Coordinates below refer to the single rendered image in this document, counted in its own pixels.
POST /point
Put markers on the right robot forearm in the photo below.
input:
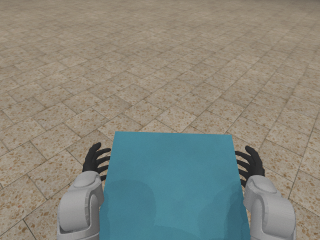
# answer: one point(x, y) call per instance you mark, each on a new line
point(272, 216)

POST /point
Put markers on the robot left hand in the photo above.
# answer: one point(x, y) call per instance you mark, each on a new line
point(92, 163)

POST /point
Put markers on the carton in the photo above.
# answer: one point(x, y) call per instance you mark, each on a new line
point(173, 186)

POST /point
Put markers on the left robot forearm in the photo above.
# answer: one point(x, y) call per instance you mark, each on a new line
point(78, 210)

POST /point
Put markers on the robot right hand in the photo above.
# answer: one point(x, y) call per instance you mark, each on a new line
point(255, 166)

